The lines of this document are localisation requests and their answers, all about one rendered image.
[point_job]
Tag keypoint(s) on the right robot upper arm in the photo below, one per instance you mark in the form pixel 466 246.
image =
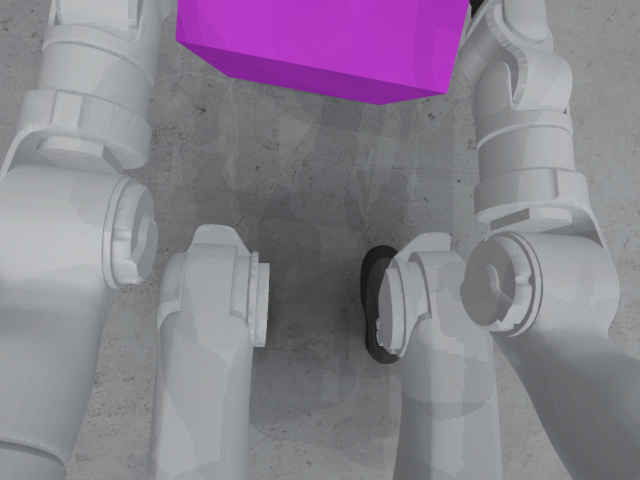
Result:
pixel 548 300

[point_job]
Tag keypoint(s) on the robot left thigh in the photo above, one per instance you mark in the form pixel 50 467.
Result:
pixel 200 414

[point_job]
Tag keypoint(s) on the robot right foot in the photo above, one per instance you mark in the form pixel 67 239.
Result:
pixel 375 262

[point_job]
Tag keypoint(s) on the carton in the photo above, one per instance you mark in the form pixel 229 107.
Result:
pixel 372 51

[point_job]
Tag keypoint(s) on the left robot upper arm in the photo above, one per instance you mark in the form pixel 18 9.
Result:
pixel 70 239

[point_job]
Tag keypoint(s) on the robot left forearm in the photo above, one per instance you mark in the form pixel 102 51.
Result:
pixel 89 110

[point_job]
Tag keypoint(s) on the robot right forearm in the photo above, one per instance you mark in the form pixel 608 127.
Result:
pixel 520 91

